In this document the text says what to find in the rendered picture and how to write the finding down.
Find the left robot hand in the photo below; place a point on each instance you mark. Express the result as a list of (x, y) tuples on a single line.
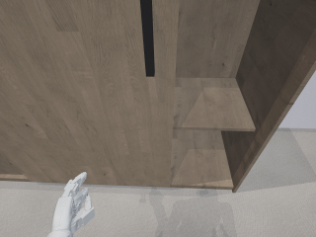
[(67, 214)]

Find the handle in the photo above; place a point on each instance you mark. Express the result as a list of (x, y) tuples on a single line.
[(148, 36)]

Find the wardrobe door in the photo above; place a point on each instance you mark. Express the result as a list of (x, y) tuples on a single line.
[(74, 95), (7, 168)]

